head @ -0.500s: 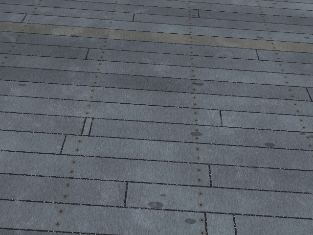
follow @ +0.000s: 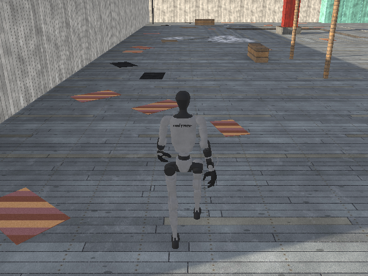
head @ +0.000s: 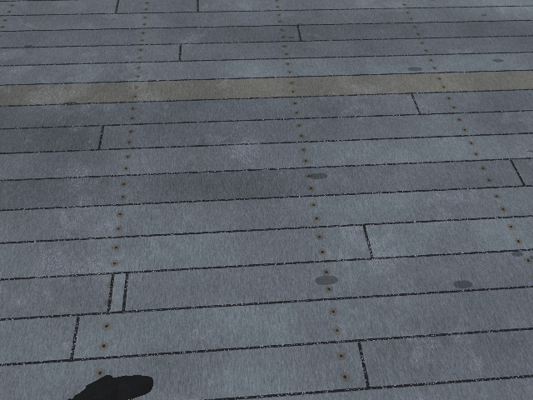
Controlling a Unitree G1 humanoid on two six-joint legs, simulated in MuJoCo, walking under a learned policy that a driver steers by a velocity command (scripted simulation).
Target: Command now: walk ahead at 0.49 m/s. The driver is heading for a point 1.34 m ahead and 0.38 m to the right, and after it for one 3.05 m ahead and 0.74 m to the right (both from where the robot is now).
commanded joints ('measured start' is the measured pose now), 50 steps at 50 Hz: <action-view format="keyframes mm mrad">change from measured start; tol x32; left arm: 1 -116 80 17 -99 -1 -29 -14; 6 493 246 83 62 29 -11 16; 50 62 45 49 -39 21 47 5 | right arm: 1 37 -164 -36 -24 -5 5 -6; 26 -559 -115 -35 -299 16 -17 38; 32 -30 -351 -120 -174 -9 -25 35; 50 -220 -198 -79 -149 -15 -11 -26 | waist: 1 53 122 72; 6 212 -182 -483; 16 58 3 29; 30 -5 -14 -96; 32 -10 381 -376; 50 43 85 75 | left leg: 1 26 315 -83 112 847 78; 4 -118 261 -55 574 1115 36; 6 -772 -10 -122 1253 -201 -38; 7 -870 63 -199 1332 -183 -5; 27 -759 173 -38 394 291 -18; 30 -353 118 -2 347 243 40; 32 261 518 -647 235 63 238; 38 -259 357 -186 42 250 101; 50 -220 328 179 65 685 58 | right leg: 1 14 43 -30 -49 -84 -40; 4 574 58 -7 -50 -90 -128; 6 1190 -384 795 -186 -275 -374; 13 408 -159 219 -431 -84 -205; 27 672 -207 139 -344 -80 -118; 30 605 -132 97 -30 203 -65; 32 12 113 38 622 -622 24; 34 -122 22 178 764 -552 -10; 50 -11 -35 9 158 -1 28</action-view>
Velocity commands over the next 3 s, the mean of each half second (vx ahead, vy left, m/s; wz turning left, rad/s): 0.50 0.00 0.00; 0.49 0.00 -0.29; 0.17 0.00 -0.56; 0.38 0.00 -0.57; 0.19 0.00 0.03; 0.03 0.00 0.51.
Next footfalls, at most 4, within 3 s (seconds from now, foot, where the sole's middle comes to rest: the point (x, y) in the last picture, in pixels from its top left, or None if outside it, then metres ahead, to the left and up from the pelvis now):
0.08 right None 0.25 -0.11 -0.77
0.60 left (194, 380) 0.53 0.14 -0.77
1.14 right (285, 289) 0.77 -0.11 -0.77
1.68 left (218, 263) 0.87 0.08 -0.77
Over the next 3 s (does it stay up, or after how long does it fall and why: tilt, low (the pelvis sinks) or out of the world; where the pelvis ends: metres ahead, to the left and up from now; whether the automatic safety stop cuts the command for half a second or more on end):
stays up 0.95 -0.21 0.01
